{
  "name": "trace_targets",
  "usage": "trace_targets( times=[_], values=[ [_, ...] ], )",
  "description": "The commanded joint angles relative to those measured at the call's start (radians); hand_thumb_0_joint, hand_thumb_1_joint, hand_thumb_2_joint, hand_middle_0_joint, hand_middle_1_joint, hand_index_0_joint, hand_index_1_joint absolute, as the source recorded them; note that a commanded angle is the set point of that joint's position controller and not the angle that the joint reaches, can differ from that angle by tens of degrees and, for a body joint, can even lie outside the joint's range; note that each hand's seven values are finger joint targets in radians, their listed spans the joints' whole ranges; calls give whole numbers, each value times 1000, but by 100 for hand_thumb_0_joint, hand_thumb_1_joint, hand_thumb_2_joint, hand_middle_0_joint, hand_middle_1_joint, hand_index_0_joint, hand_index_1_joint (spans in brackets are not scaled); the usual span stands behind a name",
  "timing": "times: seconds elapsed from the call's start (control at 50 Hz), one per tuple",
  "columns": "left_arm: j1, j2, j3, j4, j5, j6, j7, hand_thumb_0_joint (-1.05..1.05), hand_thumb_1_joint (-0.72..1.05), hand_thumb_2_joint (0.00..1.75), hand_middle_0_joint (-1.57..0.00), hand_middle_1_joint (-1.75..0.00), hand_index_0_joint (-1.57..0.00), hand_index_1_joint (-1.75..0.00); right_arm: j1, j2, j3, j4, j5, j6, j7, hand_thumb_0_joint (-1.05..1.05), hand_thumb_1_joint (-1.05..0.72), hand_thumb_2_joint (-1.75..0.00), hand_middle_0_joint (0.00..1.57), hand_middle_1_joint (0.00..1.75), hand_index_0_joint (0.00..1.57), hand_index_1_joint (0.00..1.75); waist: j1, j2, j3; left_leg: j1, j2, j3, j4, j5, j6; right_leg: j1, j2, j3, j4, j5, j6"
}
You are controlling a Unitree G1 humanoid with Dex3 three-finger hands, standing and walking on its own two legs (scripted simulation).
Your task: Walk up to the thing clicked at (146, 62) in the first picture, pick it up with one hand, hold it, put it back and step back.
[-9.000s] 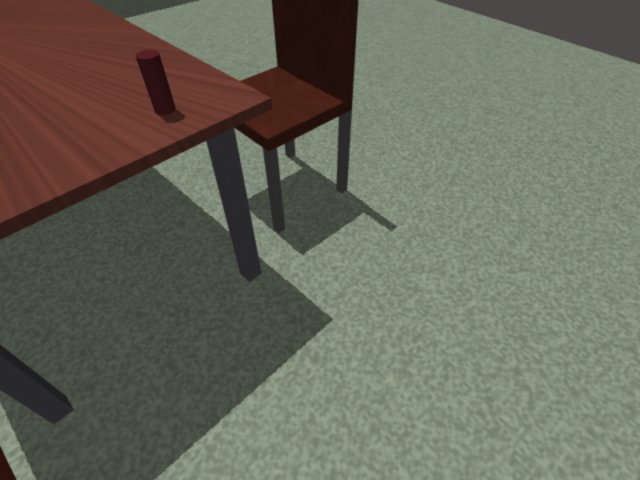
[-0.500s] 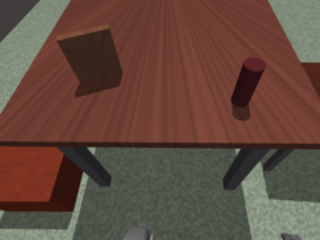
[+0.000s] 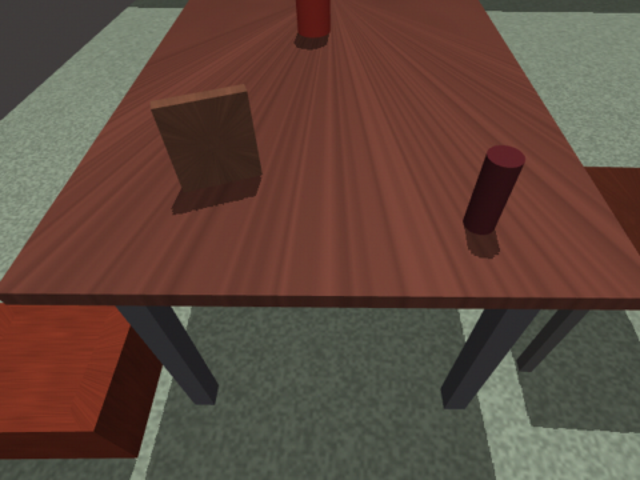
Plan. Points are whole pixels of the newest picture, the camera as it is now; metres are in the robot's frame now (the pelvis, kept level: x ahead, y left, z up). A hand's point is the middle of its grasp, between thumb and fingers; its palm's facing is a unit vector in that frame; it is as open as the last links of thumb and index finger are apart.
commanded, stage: walk up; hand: right
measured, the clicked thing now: (491, 192) +0.52 -0.22 +0.07
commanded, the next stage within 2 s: stand in 1.16 s
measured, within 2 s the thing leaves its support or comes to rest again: neither
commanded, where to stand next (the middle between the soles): +0.08 +0.00 m, yaw -1 degrees
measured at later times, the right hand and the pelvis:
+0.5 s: hand out of the picture +0.09 -0.24 -0.12, palm faces -0.02 +0.94 -0.35, open 7.4 cm; pelvis +0.00 +0.01 +0.02, yaw +0 degrees
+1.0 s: hand out of the picture +0.09 -0.24 -0.13, palm faces -0.03 +0.95 -0.32, open 7.4 cm; pelvis +0.01 +0.00 +0.03, yaw +0 degrees
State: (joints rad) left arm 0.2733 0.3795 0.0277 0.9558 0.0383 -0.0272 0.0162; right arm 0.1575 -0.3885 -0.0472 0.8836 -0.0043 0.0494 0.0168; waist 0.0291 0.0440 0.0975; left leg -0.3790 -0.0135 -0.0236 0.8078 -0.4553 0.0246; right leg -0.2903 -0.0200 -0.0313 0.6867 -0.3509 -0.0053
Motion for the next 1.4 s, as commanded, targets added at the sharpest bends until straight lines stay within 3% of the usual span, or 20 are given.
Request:
trace_targets(
  times=[0.0,0.04,0.06,0.08,0.1,0.12,0.14,0.18,0.32,0.42,0.5,0.76,0.94,1.12,1.16,1.28,1.38],
  values=[
    [-151,256,53,-102,-11,-41,10,0,90,90,-20,-30,-20,-30,0,-170,-43,-28,12,-54,-7,0,-90,-90,20,30,20,30,-63,-168,-59,114,33,-28,-157,106,11,-47,-207,218,-258,212,-132],
    [-140,233,45,-87,-23,-37,3,0,90,90,-20,-30,-20,-30,2,-182,-41,-7,7,-69,-11,0,-90,-90,20,30,20,30,-46,-136,-139,229,68,-82,-266,375,22,-21,-141,148,-175,309,-70],
    [-130,226,42,-85,-29,-31,0,0,90,90,-20,-30,-20,-30,4,-197,-40,-5,2,-75,-17,0,-90,-90,20,30,20,30,-36,-127,-171,243,107,-132,-291,441,40,2,-116,128,-132,315,-51],
    [-113,206,38,-84,-34,-23,-5,0,90,90,-20,-30,-20,-30,-11,-213,-35,-5,-5,-84,-22,0,-90,-90,20,30,20,30,-17,-98,-191,228,159,-200,-334,424,61,21,-84,104,-111,249,-31],
    [-95,204,39,-60,-37,-15,-6,0,90,90,-20,-30,-20,-30,-55,-239,-35,5,4,-88,-20,0,-90,-90,20,30,20,30,7,-73,-174,157,186,-235,-329,351,83,64,-54,80,-138,114,-25],
    [-109,211,39,-42,-31,-13,-4,0,90,90,-20,-30,-20,-30,-68,-228,-31,19,4,-87,-17,0,-90,-90,20,30,20,30,6,-72,-153,95,185,-232,-345,326,75,124,-64,80,-174,89,-27],
    [-125,214,39,-28,-29,-14,-3,0,90,90,-20,-30,-20,-30,-77,-212,-24,33,6,-86,-16,0,-90,-90,20,30,20,30,6,-68,-143,73,160,-195,-360,316,49,159,-78,93,-199,118,-37],
    [-164,219,36,-26,-35,-13,-9,0,90,90,-20,-30,-20,-30,-67,-201,-11,53,5,-90,-18,0,-90,-90,20,30,20,30,-10,-53,-143,92,124,-149,-383,299,30,154,-91,107,-203,162,-48],
    [-205,198,18,43,-42,-3,-16,0,90,90,-20,-30,-20,-30,-118,-194,6,112,-1,-95,-15,0,-90,-90,20,30,20,30,3,41,-94,99,144,-163,-502,225,17,163,-80,90,-289,125,-32],
    [-241,202,16,80,-38,-6,-21,0,90,90,-20,-30,-20,-30,-115,-185,5,147,2,-98,-17,0,-90,-90,20,30,20,30,-13,6,-108,153,131,-124,-514,296,2,187,-95,97,-344,188,-24],
    [-250,198,16,100,-34,-10,-21,0,90,90,-20,-30,-20,-30,-122,-181,2,159,3,-96,-18,0,-90,-90,20,30,20,30,-23,-22,-144,214,127,-99,-495,346,2,185,-106,97,-373,216,-20],
    [-251,191,23,141,-28,-8,-20,0,90,90,-20,-30,-20,-30,-133,-179,3,196,-1,-83,-17,0,-90,-90,20,30,20,30,-27,-55,-102,228,117,-90,-520,269,-5,142,-113,109,-439,142,-12],
    [-240,185,28,141,-32,-7,-17,0,90,90,-20,-30,-20,-30,-120,-173,5,204,0,-82,-21,0,-90,-90,20,30,20,30,-22,-50,-144,243,125,-83,-511,387,-8,206,-114,94,-422,262,-7],
    [-239,175,28,139,-32,1,-13,0,90,90,-20,-30,-20,-30,-118,-170,0,210,-1,-83,-26,0,-90,-90,20,30,20,30,-24,-39,-147,251,131,-80,-517,450,-7,224,-112,79,-404,307,-8],
    [-234,181,25,139,-31,-4,-11,0,90,90,-20,-30,-20,-30,-122,-177,4,208,-5,-87,-27,0,-90,-90,20,30,20,30,-25,-33,-150,265,144,-87,-515,512,-10,230,-121,92,-400,340,-7],
    [-233,183,23,135,-32,-5,-11,0,90,90,-20,-30,-20,-30,-121,-171,9,208,-3,-88,-25,0,-90,-90,20,30,20,30,-27,-44,-151,277,144,-84,-525,514,-14,231,-118,87,-403,339,-4],
    [-237,179,20,133,-32,-2,-13,0,90,90,-20,-30,-20,-30,-128,-177,11,204,-2,-86,-25,0,-90,-90,20,30,20,30,-26,-38,-133,265,143,-80,-535,459,-12,222,-120,93,-414,304,-6]
  ],
)
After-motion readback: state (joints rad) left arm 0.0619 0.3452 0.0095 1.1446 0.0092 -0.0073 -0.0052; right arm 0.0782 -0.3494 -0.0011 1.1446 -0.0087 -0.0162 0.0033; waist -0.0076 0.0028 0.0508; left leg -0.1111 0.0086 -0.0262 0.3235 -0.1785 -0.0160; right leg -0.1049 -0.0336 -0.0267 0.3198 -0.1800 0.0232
